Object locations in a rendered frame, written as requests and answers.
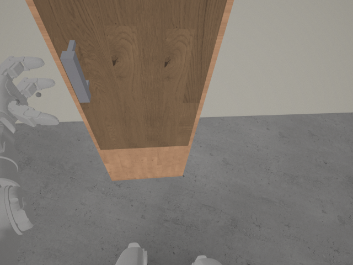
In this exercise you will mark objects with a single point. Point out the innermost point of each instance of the cupboard door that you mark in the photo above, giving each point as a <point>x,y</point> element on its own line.
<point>146,62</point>

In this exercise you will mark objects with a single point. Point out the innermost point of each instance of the robot left hand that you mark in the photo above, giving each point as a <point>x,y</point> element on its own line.
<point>11,68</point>

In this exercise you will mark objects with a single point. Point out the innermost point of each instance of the left robot shin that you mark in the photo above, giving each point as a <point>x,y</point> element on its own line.
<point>134,244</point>

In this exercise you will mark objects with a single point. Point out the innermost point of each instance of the handle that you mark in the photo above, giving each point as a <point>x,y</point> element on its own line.
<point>75,74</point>

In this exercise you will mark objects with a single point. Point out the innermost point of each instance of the robot left forearm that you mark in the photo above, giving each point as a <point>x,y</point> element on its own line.
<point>8,154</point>

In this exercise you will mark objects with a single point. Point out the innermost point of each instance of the left robot upper arm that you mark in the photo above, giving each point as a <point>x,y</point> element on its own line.
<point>16,216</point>

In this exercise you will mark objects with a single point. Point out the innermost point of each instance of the robot left thigh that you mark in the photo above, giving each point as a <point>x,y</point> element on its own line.
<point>133,256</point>

